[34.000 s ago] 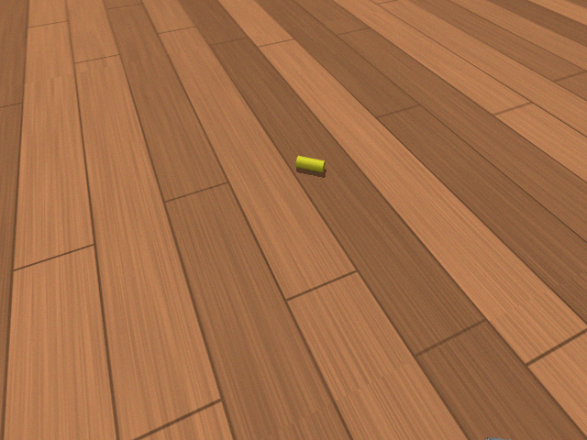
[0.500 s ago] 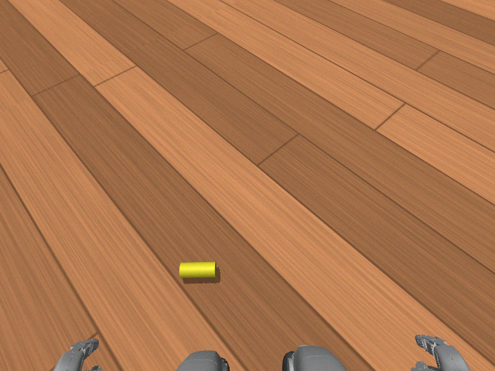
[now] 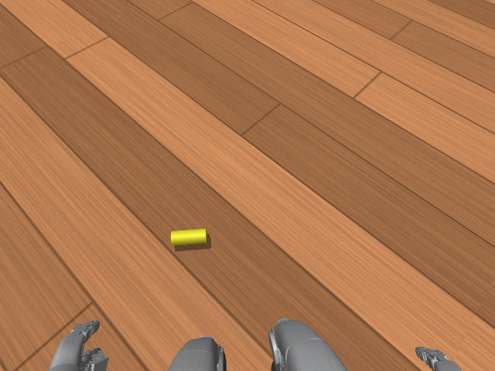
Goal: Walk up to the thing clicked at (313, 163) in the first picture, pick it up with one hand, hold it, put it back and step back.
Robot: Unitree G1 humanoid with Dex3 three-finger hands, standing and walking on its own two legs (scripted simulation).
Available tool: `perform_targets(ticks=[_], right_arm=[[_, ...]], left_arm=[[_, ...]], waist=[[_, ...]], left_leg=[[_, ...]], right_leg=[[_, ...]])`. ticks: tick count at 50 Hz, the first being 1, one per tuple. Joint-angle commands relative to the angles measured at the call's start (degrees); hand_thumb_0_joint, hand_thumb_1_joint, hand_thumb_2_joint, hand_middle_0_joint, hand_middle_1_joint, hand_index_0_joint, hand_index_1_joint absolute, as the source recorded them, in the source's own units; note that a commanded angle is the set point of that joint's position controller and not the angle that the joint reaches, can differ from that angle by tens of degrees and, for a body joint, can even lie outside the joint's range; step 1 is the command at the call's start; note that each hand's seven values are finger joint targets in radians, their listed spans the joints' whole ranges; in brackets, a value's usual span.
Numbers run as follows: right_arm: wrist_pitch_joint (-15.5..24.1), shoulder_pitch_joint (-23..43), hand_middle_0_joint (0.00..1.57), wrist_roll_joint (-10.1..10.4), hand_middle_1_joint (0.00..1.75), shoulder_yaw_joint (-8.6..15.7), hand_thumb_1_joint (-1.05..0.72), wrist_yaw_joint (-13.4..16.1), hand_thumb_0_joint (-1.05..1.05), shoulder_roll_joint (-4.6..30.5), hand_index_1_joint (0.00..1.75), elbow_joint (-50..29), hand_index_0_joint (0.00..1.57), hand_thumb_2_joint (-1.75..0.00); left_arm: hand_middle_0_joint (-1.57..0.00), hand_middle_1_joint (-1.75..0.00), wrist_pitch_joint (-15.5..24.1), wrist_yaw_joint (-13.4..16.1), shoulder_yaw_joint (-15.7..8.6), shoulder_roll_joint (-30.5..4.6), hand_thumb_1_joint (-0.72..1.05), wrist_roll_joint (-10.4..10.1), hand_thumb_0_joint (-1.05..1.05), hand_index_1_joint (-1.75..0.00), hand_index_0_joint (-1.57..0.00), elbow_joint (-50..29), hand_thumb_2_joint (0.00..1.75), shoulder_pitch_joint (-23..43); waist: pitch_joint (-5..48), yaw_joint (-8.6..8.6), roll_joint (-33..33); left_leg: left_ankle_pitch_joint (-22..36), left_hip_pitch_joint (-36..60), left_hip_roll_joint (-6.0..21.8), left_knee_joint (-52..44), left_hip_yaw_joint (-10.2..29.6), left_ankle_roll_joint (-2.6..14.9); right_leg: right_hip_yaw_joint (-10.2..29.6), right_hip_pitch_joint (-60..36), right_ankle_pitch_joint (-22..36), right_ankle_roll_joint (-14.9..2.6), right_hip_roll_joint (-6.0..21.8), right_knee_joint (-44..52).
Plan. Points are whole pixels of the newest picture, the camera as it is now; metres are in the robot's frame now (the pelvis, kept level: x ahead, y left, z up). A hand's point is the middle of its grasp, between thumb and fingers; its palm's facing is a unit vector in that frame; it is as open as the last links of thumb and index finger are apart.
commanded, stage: step back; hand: left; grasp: from above
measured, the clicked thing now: (189, 237) +0.56 +0.22 -0.73
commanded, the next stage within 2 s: none
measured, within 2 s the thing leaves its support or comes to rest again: neither
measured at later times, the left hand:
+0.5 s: hand out of the picture +0.00 +0.26 -0.15, palm faces +0.02 -0.93 -0.38, open 7.4 cm
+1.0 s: hand out of the picture -0.21 +0.21 -0.13, palm faces -0.03 -0.91 -0.42, open 7.4 cm
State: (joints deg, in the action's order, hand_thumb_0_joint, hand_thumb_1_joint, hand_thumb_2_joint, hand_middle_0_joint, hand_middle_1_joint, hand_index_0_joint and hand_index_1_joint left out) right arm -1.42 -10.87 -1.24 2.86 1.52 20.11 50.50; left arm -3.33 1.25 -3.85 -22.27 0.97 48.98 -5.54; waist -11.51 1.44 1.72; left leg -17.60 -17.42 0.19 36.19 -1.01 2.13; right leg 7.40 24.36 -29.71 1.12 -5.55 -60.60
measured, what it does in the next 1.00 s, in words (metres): walks backwards: right foot, then left foot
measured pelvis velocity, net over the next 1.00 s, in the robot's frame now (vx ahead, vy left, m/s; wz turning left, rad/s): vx -0.28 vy -0.05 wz -0.04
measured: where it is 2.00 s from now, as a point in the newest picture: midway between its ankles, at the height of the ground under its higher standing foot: outside the picture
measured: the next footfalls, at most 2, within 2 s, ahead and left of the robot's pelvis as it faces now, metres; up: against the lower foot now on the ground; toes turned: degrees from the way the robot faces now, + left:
right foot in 0.10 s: +0.01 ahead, -0.13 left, +0.00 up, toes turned +2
left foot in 0.44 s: -0.09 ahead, +0.10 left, +0.00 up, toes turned -1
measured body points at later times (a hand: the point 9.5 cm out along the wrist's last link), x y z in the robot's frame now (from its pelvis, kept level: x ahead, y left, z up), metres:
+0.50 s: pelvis -0.13 +0.00 -0.01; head -0.07 +0.02 +0.44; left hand +0.00 +0.31 -0.12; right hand -0.03 -0.32 -0.12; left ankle -0.13 +0.10 -0.73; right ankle -0.05 -0.13 -0.71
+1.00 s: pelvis -0.28 -0.05 +0.00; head -0.24 -0.08 +0.45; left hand -0.21 +0.26 -0.10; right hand -0.18 -0.37 -0.13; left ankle -0.24 +0.10 -0.66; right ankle -0.29 -0.16 -0.73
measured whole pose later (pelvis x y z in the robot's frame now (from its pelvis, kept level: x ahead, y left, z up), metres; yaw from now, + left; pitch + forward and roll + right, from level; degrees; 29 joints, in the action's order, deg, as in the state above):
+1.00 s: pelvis -0.28 -0.05 +0.00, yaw -2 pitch -2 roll +2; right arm -3.5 -8.7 0.2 3.2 1.7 23.7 48.3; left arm -3.1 -0.1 -3.6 -19.9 2.2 48.8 -12.9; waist -7.9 -1.9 -1.3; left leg -26.0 -30.7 -6.6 62.8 7.8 -0.6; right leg 2.6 15.6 -19.9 -1.4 0.6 -37.3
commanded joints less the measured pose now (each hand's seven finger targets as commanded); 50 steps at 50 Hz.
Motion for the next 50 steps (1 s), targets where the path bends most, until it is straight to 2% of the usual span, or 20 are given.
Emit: perform_targets(ticks=[1,4,5,6,7,11,17,20,21,22,23,24,27,34,41,43,44,45,48,50], right_arm=[[1.1,-0.3,0.2,0.01,0.3,4.38,-0.9,0.9,0.0,16.81,0.3,-4.89,0.2,-0.9],[0.2,3.05,0.2,0.85,0.3,3.41,-0.9,0.35,0.0,15.38,0.3,-5.67,0.2,-0.9],[0.16,2.28,0.2,1.42,0.3,2.71,-0.9,0.15,0.0,13.26,0.3,-5.98,0.2,-0.9],[0.06,4.08,0.2,1.74,0.3,2.3,-0.9,0.28,0.0,11.41,0.3,-6.91,0.2,-0.9],[-0.6,4.53,0.2,1.28,0.3,3.08,-0.9,0.92,0.0,12.86,0.3,-5.84,0.2,-0.9],[-0.22,-0.96,0.2,1.97,0.3,2.57,-0.9,0.91,0.0,13.56,0.3,-3.07,0.2,-0.9],[0.39,0.25,0.2,0.9,0.3,2.22,-0.9,0.43,0.0,12.54,0.3,-4.57,0.2,-0.9],[0.97,-4.37,0.2,0.11,0.3,3.16,-0.9,-0.12,0.0,12.0,0.3,-2.49,0.2,-0.9],[1.19,-4.22,0.2,-0.53,0.3,3.75,-0.9,-0.2,0.0,13.07,0.3,-2.64,0.2,-0.9],[1.48,-3.55,0.2,-1.62,0.3,4.71,-0.9,-0.31,0.0,17.23,0.3,-3.61,0.2,-0.9],[1.31,-0.25,0.2,-1.04,0.3,5.53,-0.9,-0.94,0.0,22.93,0.3,-5.16,0.2,-0.9],[1.64,0.55,0.2,-1.13,0.3,5.81,-0.9,-0.82,0.0,23.08,0.3,-5.42,0.2,-0.9],[1.94,6.88,0.2,-1.03,0.3,3.77,-0.9,0.16,0.0,16.27,0.3,-6.22,0.2,-0.9],[1.66,-0.08,0.2,-0.35,0.3,4.25,-0.9,0.47,0.0,15.72,0.3,-6.71,0.2,-0.9],[-0.24,5.07,0.2,-0.14,0.3,4.5,-0.9,-0.25,0.0,18.44,0.3,-9.01,0.2,-0.9],[-0.72,4.49,0.2,0.6,0.3,3.2,-0.9,-0.38,0.0,13.78,0.3,-9.46,0.2,-0.9],[-0.48,7.47,0.2,1.03,0.3,3.04,-0.9,0.58,0.0,11.8,0.3,-10.36,0.2,-0.9],[-0.74,7.32,0.2,0.84,0.3,4.0,-0.9,1.1,0.0,14.19,0.3,-9.57,0.2,-0.9],[-0.28,0.27,0.2,1.51,0.3,3.29,-0.9,0.76,0.0,13.91,0.3,-5.49,0.2,-0.9],[0.37,-0.49,0.2,1.08,0.3,2.62,-0.9,0.83,0.0,13.14,0.3,-5.41,0.2,-0.9]], left_arm=[[-0.2,-0.3,2.21,-0.04,-3.43,-8.88,0.9,0.16,0.0,-0.3,-0.2,-5.52,0.9,-1.29],[-0.2,-0.3,2.88,0.0,-3.79,-8.37,0.9,0.67,0.0,-0.3,-0.2,-2.42,0.9,-8.02],[-0.2,-0.3,3.44,0.1,-4.67,-12.41,0.9,1.48,0.0,-0.3,-0.2,-3.2,0.9,-7.4],[-0.2,-0.3,3.21,-0.21,-5.7,-17.79,0.9,0.63,0.0,-0.3,-0.2,-4.29,0.9,-5.17],[-0.2,-0.3,3.62,-0.09,-5.86,-19.3,0.9,1.18,0.0,-0.3,-0.2,-6.1,0.9,-2.93],[-0.2,-0.3,2.94,0.55,-4.52,-12.61,0.9,0.58,0.0,-0.3,-0.2,-7.96,0.9,1.86],[-0.2,-0.3,2.12,0.8,-4.05,-12.16,0.9,1.16,0.0,-0.3,-0.2,-8.83,0.9,-3.44],[-0.2,-0.3,1.21,0.24,-3.55,-12.94,0.9,0.2,0.0,-0.3,-0.2,-9.94,0.9,-0.77],[-0.2,-0.3,0.84,0.03,-3.04,-11.9,0.9,0.1,0.0,-0.3,-0.2,-10.1,0.9,-1.64],[-0.2,-0.3,0.69,-0.16,-2.58,-9.58,0.9,-0.06,0.0,-0.3,-0.2,-10.48,0.9,-2.78],[-0.2,-0.3,0.99,0.52,-3.47,-10.59,0.9,-0.18,0.0,-0.3,-0.2,-11.21,0.9,0.56],[-0.2,-0.3,1.05,1.14,-4.16,-11.74,0.9,0.9,0.0,-0.3,-0.2,-10.44,0.9,2.9],[-0.2,-0.3,0.81,0.75,-4.13,-10.74,0.9,-0.63,0.0,-0.3,-0.2,-6.84,0.9,-4.77],[-0.2,-0.3,1.08,-0.06,-4.07,-10.19,0.9,0.42,0.0,-0.3,-0.2,-7.29,0.9,-4.01],[-0.2,-0.3,1.51,-1.12,-4.0,-9.19,0.9,0.35,0.0,-0.3,-0.2,-1.89,0.9,-15.17],[-0.2,-0.3,2.14,-1.04,-5.3,-13.6,0.9,1.95,0.0,-0.3,-0.2,-2.2,0.9,-14.96],[-0.2,-0.3,1.82,-1.06,-6.74,-20.51,0.9,1.62,0.0,-0.3,-0.2,-4.5,0.9,-9.97],[-0.2,-0.3,2.24,-0.73,-6.77,-21.69,0.9,1.69,0.0,-0.3,-0.2,-6.55,0.9,-5.98],[-0.2,-0.3,2.54,0.08,-4.65,-13.58,0.9,1.54,0.0,-0.3,-0.2,-8.4,0.9,3.42],[-0.2,-0.3,2.63,0.25,-4.66,-13.06,0.9,1.73,0.0,-0.3,-0.2,-8.37,0.9,-0.61]], waist=[[15.62,0.22,-10.85],[17.45,-2.98,-8.55],[17.98,-2.2,-0.99],[15.09,-3.18,11.9],[12.84,-4.01,13.32],[11.07,-0.89,6.02],[13.88,-4.03,9.14],[15.51,-0.56,7.43],[14.98,-0.76,4.88],[14.97,-0.84,-6.63],[13.4,0.89,-16.01],[11.75,2.33,-13.48],[11.08,-4.03,-7.73],[12.79,0.74,-10.27],[17.97,-3.93,-13.83],[13.9,-3.84,-1.1],[10.86,-5.89,14.73],[6.84,-5.07,13.69],[6.71,0.85,4.85],[9.57,-1.8,7.29]], left_leg=[[34.15,15.18,13.81,-3.59,14.04,10.57],[23.5,5.77,10.65,1.7,10.37,6.11],[12.99,-3.89,6.37,5.92,8.99,2.57],[-7.32,-10.11,-3.99,16.66,3.72,-1.02],[-20.24,-7.63,-4.66,29.55,7.83,-2.04],[-12.57,-9.24,-7.0,34.83,10.14,-3.05],[-12.85,-6.23,-3.3,10.71,4.44,-3.36],[1.27,4.28,-2.48,-9.44,0.74,-1.53],[6.21,8.3,-0.26,-12.91,4.87,-0.4],[9.02,12.03,11.35,-15.79,20.63,3.71],[18.23,4.26,22.53,-18.2,31.33,12.65],[20.09,-1.37,24.92,-18.83,34.66,16.59],[27.06,4.01,14.43,-12.89,16.43,10.18],[29.44,13.96,14.57,-10.08,14.78,12.91],[16.89,4.32,12.78,-7.1,12.45,7.65],[0.51,-11.88,3.11,3.49,10.41,1.01],[-15.42,-13.56,-6.58,18.28,5.43,-2.27],[-17.61,-10.98,-4.07,29.22,11.32,-3.03],[-8.55,-9.5,-7.47,34.18,10.82,-2.66],[-9.42,-10.08,-6.95,31.35,8.85,-3.39]], right_leg=[[-3.88,-1.24,2.5,-0.99,3.75,17.58],[-5.53,-15.72,20.63,-2.73,3.81,37.46],[5.3,-21.73,28.64,-4.86,10.04,36.07],[19.6,-16.58,35.39,-14.14,21.68,38.33],[26.85,-8.44,39.2,-20.71,28.77,39.48],[8.66,-10.6,42.65,-14.33,18.28,34.51],[7.58,-18.99,42.44,-13.81,17.98,31.67],[5.91,-14.5,35.46,-10.4,16.05,27.43],[5.6,-8.67,28.7,-7.53,14.05,25.79],[1.7,1.21,14.1,-4.13,7.74,17.19],[-3.07,3.03,-6.34,-1.73,-0.22,5.22],[3.51,1.2,-8.69,-1.6,-0.27,-5.26],[5.35,5.3,0.7,-2.08,-1.43,-13.87],[0.98,4.53,-0.73,1.41,0.56,-2.26],[-7.91,-15.34,10.94,-2.17,4.12,32.4],[8.37,-19.02,8.42,-5.59,12.5,38.69],[22.87,-6.62,10.96,-15.02,26.24,44.58],[27.91,3.22,13.13,-18.93,31.24,46.48],[4.82,-0.81,28.64,-11.66,18.34,36.98],[2.7,-8.24,36.24,-11.78,17.0,33.49]])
